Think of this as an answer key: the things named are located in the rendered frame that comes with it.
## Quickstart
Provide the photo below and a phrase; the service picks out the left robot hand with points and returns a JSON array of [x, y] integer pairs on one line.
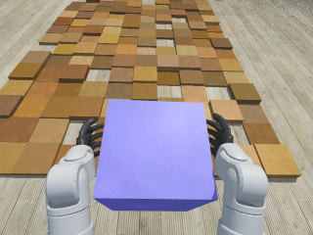
[[85, 137]]

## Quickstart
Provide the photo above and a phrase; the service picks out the robot right forearm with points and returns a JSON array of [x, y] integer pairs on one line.
[[244, 194]]

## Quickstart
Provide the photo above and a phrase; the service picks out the right robot hand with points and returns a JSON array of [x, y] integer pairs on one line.
[[222, 134]]

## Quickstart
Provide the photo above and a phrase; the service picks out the carton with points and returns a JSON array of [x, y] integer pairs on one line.
[[155, 157]]

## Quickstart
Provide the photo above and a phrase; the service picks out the robot left forearm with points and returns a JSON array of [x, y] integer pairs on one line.
[[67, 193]]

